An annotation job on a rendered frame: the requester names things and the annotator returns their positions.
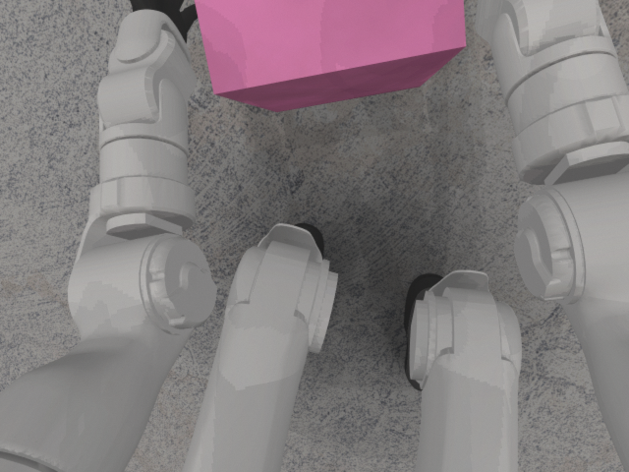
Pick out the robot left foot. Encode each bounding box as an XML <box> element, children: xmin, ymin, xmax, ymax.
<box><xmin>294</xmin><ymin>223</ymin><xmax>324</xmax><ymax>256</ymax></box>

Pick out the carton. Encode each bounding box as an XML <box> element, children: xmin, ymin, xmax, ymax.
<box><xmin>195</xmin><ymin>0</ymin><xmax>466</xmax><ymax>112</ymax></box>

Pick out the left robot shin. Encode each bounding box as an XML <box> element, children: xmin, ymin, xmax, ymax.
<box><xmin>224</xmin><ymin>223</ymin><xmax>322</xmax><ymax>321</ymax></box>

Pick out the right robot upper arm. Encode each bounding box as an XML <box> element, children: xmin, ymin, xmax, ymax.
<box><xmin>513</xmin><ymin>171</ymin><xmax>629</xmax><ymax>472</ymax></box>

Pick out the robot left hand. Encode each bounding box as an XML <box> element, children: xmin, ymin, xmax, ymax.
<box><xmin>130</xmin><ymin>0</ymin><xmax>198</xmax><ymax>44</ymax></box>

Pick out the right robot forearm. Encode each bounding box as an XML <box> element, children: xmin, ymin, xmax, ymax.
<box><xmin>475</xmin><ymin>0</ymin><xmax>629</xmax><ymax>186</ymax></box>

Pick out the left robot forearm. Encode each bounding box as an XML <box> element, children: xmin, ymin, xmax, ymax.
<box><xmin>73</xmin><ymin>9</ymin><xmax>197</xmax><ymax>268</ymax></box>

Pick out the left robot upper arm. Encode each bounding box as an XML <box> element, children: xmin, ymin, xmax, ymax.
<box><xmin>0</xmin><ymin>233</ymin><xmax>217</xmax><ymax>472</ymax></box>

